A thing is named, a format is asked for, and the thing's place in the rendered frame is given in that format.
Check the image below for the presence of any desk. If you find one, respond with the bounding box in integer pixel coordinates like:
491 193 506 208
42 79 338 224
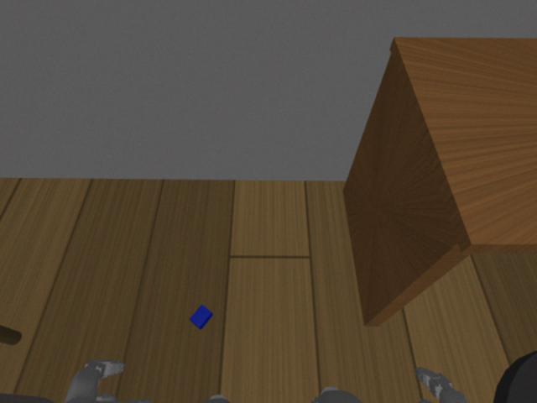
343 37 537 327

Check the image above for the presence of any right robot hand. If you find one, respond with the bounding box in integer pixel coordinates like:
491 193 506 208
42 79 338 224
415 367 468 403

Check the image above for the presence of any left robot hand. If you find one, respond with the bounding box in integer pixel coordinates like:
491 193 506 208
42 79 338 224
64 359 151 403

